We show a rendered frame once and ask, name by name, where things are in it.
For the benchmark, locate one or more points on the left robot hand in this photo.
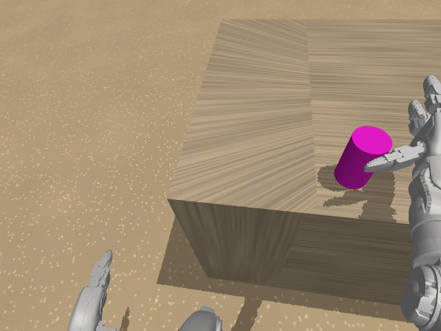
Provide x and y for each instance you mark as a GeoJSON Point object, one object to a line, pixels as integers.
{"type": "Point", "coordinates": [87, 313]}

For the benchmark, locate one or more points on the right robot hand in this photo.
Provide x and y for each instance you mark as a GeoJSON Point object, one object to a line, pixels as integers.
{"type": "Point", "coordinates": [426, 130]}

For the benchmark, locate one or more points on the can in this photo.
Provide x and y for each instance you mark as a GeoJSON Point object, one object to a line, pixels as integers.
{"type": "Point", "coordinates": [366, 143]}

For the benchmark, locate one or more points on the right robot arm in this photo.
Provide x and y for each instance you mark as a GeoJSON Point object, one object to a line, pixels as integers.
{"type": "Point", "coordinates": [421, 299]}

